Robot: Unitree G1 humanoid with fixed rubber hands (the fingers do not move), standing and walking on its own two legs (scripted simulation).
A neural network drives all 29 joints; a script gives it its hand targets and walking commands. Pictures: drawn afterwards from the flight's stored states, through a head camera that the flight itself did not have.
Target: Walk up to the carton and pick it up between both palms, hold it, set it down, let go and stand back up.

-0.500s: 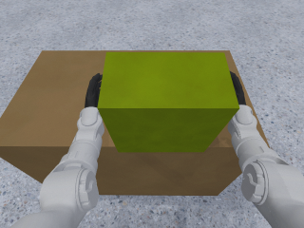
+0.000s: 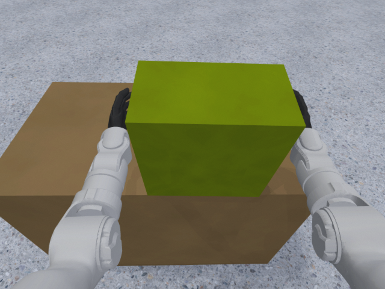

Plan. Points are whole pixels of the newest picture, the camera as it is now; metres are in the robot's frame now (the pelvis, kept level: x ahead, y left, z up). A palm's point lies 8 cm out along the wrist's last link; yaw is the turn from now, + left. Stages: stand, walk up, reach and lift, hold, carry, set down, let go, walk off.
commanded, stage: reach and lift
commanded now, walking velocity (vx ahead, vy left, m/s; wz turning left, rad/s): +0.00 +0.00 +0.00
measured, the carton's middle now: (207, 138) +0.43 +0.01 +0.09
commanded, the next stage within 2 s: hold in 1.96 s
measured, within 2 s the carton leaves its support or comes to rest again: neither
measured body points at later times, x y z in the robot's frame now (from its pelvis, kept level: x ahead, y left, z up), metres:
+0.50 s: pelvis +0.01 +0.00 +0.00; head -0.03 +0.02 +0.45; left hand +0.39 +0.21 +0.18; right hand +0.42 -0.17 +0.19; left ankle +0.04 +0.13 -0.75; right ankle -0.02 -0.13 -0.75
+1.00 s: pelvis +0.00 +0.00 +0.00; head -0.06 +0.02 +0.45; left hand +0.37 +0.22 +0.22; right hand +0.40 -0.16 +0.22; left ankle +0.04 +0.13 -0.75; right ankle -0.02 -0.13 -0.75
